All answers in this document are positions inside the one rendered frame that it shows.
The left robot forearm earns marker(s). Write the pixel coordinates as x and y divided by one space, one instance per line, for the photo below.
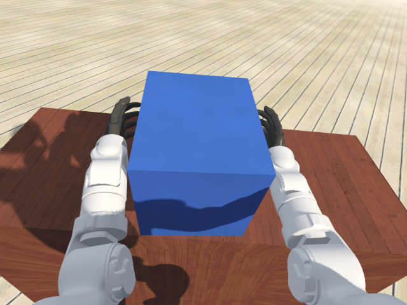
102 217

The right robot forearm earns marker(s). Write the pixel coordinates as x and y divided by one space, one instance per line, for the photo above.
301 218

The pedestal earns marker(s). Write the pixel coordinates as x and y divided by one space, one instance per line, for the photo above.
42 174

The right robot upper arm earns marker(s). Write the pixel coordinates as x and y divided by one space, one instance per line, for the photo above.
329 274

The carton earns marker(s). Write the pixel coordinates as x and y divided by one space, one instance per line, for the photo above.
199 163

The robot right hand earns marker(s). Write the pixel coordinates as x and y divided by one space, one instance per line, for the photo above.
273 134

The left robot upper arm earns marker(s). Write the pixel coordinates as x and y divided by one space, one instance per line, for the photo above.
98 275

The robot left hand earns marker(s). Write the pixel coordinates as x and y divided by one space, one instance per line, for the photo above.
116 124

